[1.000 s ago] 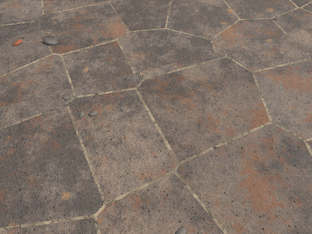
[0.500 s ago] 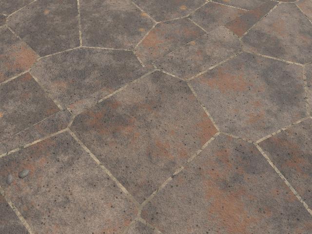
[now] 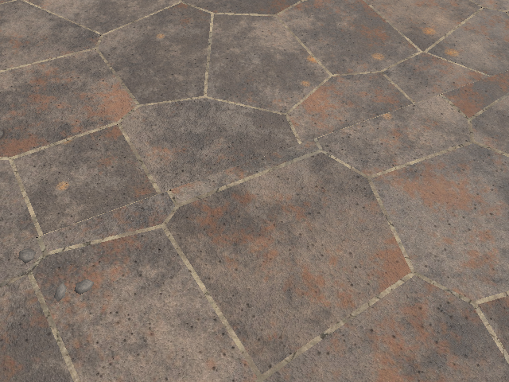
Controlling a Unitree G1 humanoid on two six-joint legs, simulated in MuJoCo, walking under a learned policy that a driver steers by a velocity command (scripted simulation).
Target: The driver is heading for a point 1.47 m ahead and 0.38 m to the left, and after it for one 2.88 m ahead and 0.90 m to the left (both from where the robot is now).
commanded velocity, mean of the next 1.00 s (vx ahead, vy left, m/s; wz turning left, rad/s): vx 0.01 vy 0.00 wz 0.39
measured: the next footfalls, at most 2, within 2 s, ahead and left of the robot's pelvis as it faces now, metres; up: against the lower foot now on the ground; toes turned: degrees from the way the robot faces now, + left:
right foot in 0.52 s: +0.10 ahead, -0.11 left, +0.00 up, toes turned +25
left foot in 0.86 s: -0.02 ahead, +0.12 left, +0.00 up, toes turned +20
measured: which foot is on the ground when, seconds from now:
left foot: down 0.00-0.52, up 0.54-0.84, down 0.86-1.00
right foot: down 0.00-0.00, up 0.02-0.50, down 0.52-1.00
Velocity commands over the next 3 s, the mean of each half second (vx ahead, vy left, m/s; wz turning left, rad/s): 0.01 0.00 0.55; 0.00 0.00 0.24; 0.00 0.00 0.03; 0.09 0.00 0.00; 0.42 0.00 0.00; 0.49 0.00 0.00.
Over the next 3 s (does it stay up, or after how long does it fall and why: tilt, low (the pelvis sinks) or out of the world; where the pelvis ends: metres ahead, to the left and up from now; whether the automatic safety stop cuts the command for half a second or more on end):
stays up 0.53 0.19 0.00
